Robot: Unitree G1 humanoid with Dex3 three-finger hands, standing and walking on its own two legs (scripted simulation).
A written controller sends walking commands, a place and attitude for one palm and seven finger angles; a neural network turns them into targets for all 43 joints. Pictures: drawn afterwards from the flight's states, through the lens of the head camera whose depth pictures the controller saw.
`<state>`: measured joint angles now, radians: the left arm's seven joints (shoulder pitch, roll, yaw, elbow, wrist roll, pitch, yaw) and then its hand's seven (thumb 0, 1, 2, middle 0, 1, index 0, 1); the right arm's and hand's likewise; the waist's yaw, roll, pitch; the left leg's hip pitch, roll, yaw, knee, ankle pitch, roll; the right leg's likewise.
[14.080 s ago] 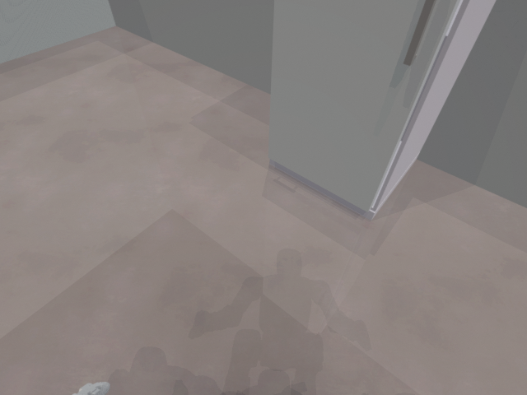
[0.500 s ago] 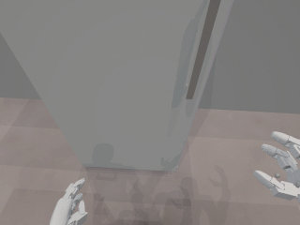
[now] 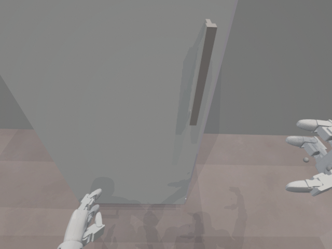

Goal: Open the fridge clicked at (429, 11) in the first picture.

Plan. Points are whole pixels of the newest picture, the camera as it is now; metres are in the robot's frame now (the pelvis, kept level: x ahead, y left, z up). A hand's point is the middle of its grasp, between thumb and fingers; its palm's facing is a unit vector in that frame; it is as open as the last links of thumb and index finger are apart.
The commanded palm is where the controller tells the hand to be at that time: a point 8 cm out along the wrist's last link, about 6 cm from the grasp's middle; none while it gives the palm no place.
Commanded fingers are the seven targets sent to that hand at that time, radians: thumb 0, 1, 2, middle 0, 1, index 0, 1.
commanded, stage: raise the hand to about handle height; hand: right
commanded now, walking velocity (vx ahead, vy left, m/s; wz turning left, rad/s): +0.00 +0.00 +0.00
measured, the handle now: (199, 79) +0.49 -0.09 +0.19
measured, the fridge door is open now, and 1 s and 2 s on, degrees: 0 0 0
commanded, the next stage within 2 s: move the hooked fingers beside the handle in 0.80 s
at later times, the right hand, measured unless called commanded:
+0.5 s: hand (311, 132) +0.28 -0.27 +0.21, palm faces +0.09 +0.99 -0.06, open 14.0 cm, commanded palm +0.24 -0.31 +0.22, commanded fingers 0.00 0.50 -0.30 0.30 1.20 0.30 1.20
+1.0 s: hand (310, 134) +0.28 -0.27 +0.21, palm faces +0.11 +0.99 -0.05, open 14.0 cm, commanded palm +0.25 -0.30 +0.21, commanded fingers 0.00 0.50 -0.30 0.30 1.20 0.30 1.20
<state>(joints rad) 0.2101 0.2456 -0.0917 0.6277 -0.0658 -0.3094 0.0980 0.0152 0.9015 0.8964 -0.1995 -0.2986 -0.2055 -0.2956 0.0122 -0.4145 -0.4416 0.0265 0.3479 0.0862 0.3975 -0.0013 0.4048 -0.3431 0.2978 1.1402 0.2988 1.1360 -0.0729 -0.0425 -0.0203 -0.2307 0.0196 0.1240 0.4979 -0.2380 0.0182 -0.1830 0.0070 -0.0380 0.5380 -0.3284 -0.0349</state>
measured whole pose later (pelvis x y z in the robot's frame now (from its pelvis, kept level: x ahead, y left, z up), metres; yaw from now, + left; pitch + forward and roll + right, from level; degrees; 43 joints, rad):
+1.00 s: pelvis -0.01 +0.01 +0.01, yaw +1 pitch -4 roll +0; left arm 0.19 0.26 -0.10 0.62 -0.10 -0.20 0.10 0.02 0.90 0.90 -0.20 -0.30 -0.20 -0.30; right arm -0.19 -0.47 -0.47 0.09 0.32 0.31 0.39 -0.01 0.50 -0.30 0.30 1.20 0.31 1.20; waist -0.07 -0.06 -0.02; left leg -0.17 0.01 0.12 0.43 -0.20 0.03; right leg -0.11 0.00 -0.04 0.45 -0.28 -0.02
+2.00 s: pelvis +0.00 +0.01 +0.01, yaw +2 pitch -1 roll +0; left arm 0.22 0.25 -0.07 0.65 -0.09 -0.12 0.10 0.01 0.90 0.90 -0.20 -0.30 -0.20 -0.30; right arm -0.47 -0.36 -0.30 0.30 0.23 0.29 0.20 -0.01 0.50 -0.30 0.30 1.20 0.30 1.20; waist -0.03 -0.03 -0.04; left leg -0.21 0.01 0.10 0.43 -0.20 0.03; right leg -0.13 0.01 -0.06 0.43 -0.28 -0.03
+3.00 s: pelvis +0.00 +0.01 +0.01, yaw +2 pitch +0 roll +0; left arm 0.26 0.26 -0.05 0.68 -0.08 -0.09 0.09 0.01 0.90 0.90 -0.20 -0.30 -0.20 -0.30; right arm -0.68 -0.31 -0.24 0.59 0.18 0.18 0.10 -0.01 0.50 -0.30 0.30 1.20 0.30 1.20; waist 0.00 -0.03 -0.03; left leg -0.24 0.00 0.08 0.41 -0.17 0.03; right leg -0.16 0.00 -0.07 0.41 -0.26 -0.03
